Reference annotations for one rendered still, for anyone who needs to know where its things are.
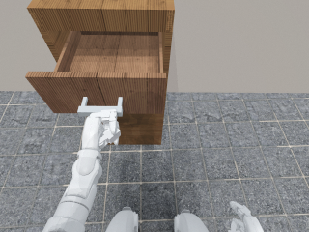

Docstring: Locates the robot right thigh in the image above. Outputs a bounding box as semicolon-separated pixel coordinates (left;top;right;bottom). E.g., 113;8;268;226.
174;213;209;232

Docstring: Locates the robot left hand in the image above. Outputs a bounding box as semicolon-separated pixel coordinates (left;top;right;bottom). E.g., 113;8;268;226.
82;109;121;152

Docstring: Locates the drawer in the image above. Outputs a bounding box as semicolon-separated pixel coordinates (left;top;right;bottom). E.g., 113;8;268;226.
25;31;167;114

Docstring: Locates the handle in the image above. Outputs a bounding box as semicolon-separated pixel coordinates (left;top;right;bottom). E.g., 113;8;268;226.
77;97;123;117

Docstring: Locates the robot left forearm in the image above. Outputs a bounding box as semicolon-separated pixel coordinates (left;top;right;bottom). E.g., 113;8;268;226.
42;148;102;232

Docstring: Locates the cabinet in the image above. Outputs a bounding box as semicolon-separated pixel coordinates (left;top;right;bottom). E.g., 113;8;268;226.
27;0;175;145

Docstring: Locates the robot left thigh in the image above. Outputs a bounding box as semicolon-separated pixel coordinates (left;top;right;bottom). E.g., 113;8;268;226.
105;210;139;232

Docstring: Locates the robot thigh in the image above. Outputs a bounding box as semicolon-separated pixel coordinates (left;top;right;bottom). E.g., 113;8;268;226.
174;213;209;232
105;210;139;232

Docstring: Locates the robot right hand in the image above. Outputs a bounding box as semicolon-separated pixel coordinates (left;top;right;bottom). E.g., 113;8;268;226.
228;201;264;232

